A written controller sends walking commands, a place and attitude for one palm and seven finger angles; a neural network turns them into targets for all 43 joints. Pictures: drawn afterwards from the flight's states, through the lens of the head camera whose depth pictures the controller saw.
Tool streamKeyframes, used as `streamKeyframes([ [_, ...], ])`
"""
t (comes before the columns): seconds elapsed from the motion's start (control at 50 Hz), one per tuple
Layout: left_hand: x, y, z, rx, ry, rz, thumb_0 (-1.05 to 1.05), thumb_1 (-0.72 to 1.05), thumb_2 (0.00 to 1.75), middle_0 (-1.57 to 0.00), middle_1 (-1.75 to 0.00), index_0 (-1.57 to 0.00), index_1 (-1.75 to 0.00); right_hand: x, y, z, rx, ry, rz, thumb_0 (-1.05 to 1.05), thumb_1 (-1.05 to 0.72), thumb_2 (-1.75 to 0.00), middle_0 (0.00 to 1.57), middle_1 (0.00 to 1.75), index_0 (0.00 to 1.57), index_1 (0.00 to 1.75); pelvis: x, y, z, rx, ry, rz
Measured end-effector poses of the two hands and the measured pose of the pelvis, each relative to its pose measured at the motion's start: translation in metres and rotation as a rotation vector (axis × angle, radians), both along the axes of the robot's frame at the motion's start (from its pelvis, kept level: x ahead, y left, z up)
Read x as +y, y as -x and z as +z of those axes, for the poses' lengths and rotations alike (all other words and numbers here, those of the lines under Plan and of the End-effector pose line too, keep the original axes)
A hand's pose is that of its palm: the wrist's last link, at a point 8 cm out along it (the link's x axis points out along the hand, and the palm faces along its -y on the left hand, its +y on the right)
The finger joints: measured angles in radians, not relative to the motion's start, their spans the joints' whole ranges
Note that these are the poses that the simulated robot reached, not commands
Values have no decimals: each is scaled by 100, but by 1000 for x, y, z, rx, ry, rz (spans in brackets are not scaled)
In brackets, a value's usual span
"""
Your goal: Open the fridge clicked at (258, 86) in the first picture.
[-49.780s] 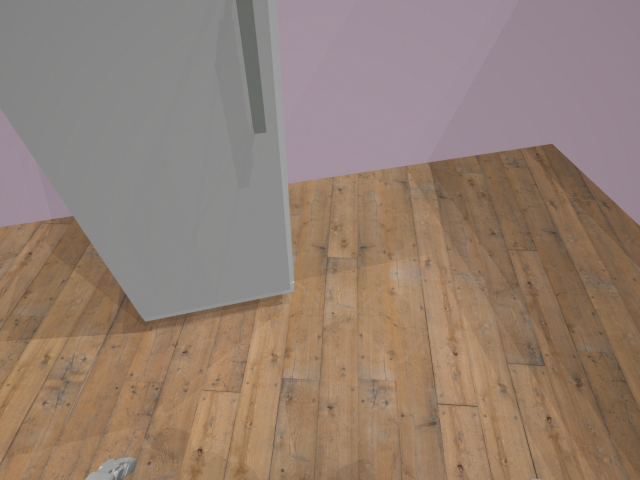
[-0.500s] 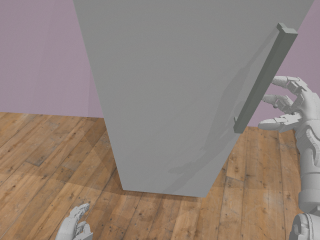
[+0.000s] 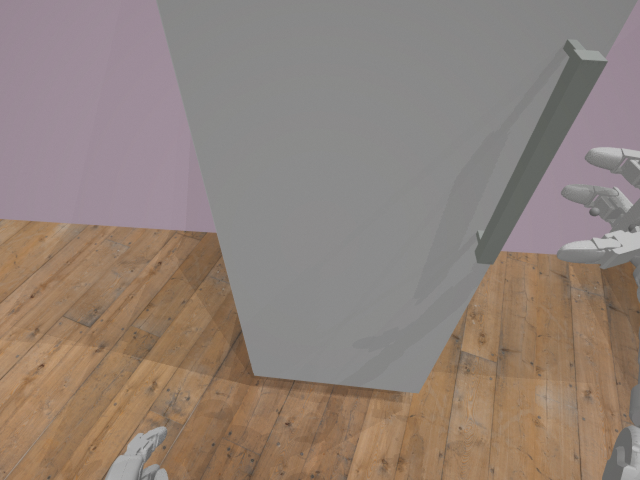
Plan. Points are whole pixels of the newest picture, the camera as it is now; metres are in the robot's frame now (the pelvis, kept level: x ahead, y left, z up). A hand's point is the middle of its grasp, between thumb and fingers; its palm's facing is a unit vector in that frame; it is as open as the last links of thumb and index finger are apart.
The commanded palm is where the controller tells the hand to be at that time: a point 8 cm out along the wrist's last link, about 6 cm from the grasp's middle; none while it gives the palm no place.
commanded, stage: move the hooked fingers beside the handle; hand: right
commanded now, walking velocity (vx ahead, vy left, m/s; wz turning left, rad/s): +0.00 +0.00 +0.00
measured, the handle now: (520, 170) +0.48 -0.22 +0.17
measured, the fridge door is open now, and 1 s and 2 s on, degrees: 2 2 2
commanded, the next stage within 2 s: none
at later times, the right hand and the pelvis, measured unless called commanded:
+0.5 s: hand (604, 220) +0.39 -0.28 +0.17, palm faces +0.09 +1.00 +0.00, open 14.0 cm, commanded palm +0.36 -0.33 +0.18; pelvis +0.00 -0.01 +0.00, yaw -1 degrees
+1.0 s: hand (596, 208) +0.40 -0.27 +0.18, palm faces +0.07 +1.00 +0.00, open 14.0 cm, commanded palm +0.36 -0.32 +0.18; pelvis +0.01 -0.01 +0.00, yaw +0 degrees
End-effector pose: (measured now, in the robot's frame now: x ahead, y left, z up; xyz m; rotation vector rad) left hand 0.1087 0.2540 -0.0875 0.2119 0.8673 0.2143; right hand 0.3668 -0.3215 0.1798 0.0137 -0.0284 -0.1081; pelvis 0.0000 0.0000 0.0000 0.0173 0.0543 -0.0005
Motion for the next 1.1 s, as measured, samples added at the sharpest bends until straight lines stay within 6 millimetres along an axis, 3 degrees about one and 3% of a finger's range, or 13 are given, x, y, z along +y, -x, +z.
streamKeyframes([
  [0.16, -2, -3, 1, -7, -7, -9, 1, 90, 90, -20, -30, -20, -30, -17, 9, -3, 30, 10, -5, -1, 50, -30, 30, 120, 30, 120, -4, 1, -1, 4, -5, -8],
  [0.3, -11, -13, 2, -26, -4, -37, 1, 90, 90, -20, -30, -20, -30, -10, 8, 4, -19, 10, 42, -2, 50, -30, 30, 120, 30, 120, -9, 1, -1, 5, -7, -16],
  [0.54, -25, -22, 4, -48, 15, -55, 1, 90, 90, -20, -30, -20, -30, -14, 6, -5, 10, 7, 19, -1, 50, -30, 31, 120, 31, 120, -14, -1, -1, 9, -9, -11],
  [0.68, -25, -21, 4, -28, 3, -56, 1, 90, 90, -20, -30, -20, -30, -17, 4, -1, 5, 10, 24, -1, 50, -30, 30, 120, 30, 120, -15, -2, -1, 9, -11, -19],
  [0.92, -22, -18, 2, -16, 1, -40, 1, 90, 90, -20, -30, -20, -30, -2, -9, -2, 1, 7, 45, -2, 50, -30, 31, 120, 30, 120, -16, -6, 0, 16, -8, -11],
  [1.02, -21, -19, 2, -25, 16, -30, 1, 90, 90, -20, -30, -20, -30, -4, -3, 3, -7, 19, 31, -2, 50, -30, 31, 120, 31, 120, -14, -8, 1, 11, -6, -2],
  [1.1, -19, -20, 1, -23, 21, -30, 1, 90, 90, -20, -30, -20, -30, -11, 4, -4, 37, 6, 16, -1, 50, -30, 31, 120, 31, 120, -12, -8, 0, 9, -5, -4],
])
